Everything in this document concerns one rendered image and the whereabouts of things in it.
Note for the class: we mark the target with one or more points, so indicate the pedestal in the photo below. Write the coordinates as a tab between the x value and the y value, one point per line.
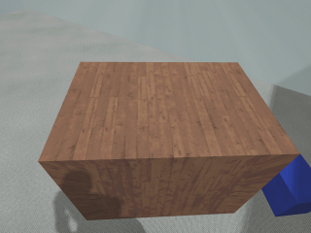
153	139

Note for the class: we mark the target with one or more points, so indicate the carton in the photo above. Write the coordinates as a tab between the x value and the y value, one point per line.
289	192

